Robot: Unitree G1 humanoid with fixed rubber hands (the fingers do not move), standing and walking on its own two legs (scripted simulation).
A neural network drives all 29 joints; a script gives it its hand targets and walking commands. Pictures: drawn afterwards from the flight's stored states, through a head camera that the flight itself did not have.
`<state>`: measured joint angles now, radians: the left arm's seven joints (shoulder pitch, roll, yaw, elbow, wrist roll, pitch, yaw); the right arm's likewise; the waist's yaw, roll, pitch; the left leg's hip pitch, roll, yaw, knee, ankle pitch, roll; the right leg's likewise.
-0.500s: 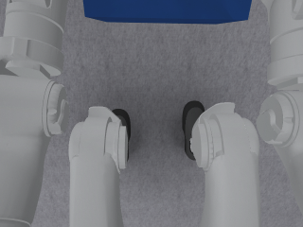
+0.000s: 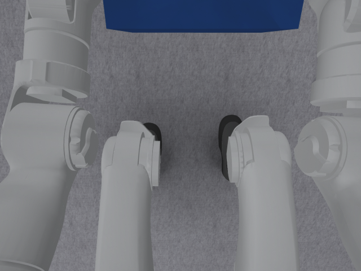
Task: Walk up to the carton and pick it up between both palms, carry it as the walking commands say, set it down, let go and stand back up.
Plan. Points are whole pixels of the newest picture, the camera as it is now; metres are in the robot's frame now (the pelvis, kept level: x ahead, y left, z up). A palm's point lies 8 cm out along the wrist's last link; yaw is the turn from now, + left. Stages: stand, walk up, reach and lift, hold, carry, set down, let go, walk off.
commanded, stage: reach and lift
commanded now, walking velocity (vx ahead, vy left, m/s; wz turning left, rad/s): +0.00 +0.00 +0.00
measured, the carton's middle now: out of the picture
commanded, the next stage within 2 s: none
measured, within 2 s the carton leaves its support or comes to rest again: neither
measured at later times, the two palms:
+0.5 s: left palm out of the picture +0.57 +0.15 -0.07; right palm out of the picture +0.54 -0.20 -0.06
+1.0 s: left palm out of the picture +0.55 +0.14 +0.00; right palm out of the picture +0.52 -0.20 +0.01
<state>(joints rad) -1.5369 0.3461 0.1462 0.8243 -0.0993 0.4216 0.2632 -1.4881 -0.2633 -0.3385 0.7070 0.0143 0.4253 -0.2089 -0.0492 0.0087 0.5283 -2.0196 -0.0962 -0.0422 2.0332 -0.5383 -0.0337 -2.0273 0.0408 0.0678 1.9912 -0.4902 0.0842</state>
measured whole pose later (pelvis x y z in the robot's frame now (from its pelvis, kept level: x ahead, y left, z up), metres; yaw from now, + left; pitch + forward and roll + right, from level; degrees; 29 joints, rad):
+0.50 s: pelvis -0.02 +0.00 +0.04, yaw +0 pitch +27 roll -1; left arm -1.52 0.32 0.21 0.77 -0.02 0.49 0.23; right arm -1.47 -0.24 -0.36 0.65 -0.02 0.49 -0.20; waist -0.05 0.00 0.53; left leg -1.87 -0.10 -0.05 1.88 -0.48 -0.03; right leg -1.88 0.06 0.08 1.83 -0.43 0.09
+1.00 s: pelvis -0.02 +0.00 +0.09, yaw +0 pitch +22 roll +0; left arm -1.44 0.31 0.21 0.76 -0.02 0.50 0.21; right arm -1.38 -0.20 -0.34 0.61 -0.01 0.51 -0.23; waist -0.06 -0.01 0.53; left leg -1.66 -0.10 -0.05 1.73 -0.45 -0.04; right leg -1.68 0.08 0.10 1.69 -0.40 0.09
